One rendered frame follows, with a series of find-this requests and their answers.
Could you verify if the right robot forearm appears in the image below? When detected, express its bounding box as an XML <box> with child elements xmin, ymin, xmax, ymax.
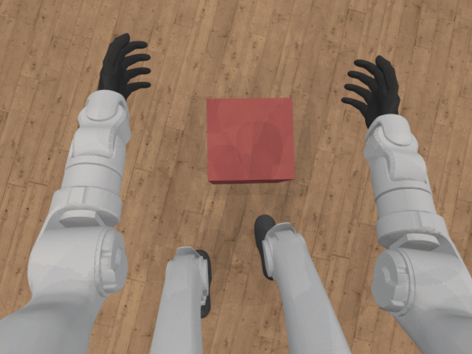
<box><xmin>364</xmin><ymin>114</ymin><xmax>472</xmax><ymax>282</ymax></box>

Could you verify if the carton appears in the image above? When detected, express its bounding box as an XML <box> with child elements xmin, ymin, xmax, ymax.
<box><xmin>206</xmin><ymin>97</ymin><xmax>295</xmax><ymax>184</ymax></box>

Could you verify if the robot right shin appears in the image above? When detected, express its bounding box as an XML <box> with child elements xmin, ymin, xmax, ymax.
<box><xmin>265</xmin><ymin>222</ymin><xmax>307</xmax><ymax>247</ymax></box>

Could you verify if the right robot upper arm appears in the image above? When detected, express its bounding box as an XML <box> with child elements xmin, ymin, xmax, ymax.
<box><xmin>371</xmin><ymin>247</ymin><xmax>472</xmax><ymax>354</ymax></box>

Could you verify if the robot left foot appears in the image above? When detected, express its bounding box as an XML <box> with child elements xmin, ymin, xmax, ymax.
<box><xmin>195</xmin><ymin>250</ymin><xmax>212</xmax><ymax>319</ymax></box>

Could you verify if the right robot hand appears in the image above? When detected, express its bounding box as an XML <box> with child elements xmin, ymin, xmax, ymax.
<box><xmin>341</xmin><ymin>55</ymin><xmax>400</xmax><ymax>129</ymax></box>

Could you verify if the left robot forearm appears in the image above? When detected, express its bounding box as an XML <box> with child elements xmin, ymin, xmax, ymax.
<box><xmin>27</xmin><ymin>90</ymin><xmax>131</xmax><ymax>292</ymax></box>

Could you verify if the left robot upper arm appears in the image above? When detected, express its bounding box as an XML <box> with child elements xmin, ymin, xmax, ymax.
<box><xmin>0</xmin><ymin>226</ymin><xmax>128</xmax><ymax>354</ymax></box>

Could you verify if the left robot hand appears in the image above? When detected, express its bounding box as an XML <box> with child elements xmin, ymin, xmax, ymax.
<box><xmin>98</xmin><ymin>33</ymin><xmax>151</xmax><ymax>101</ymax></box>

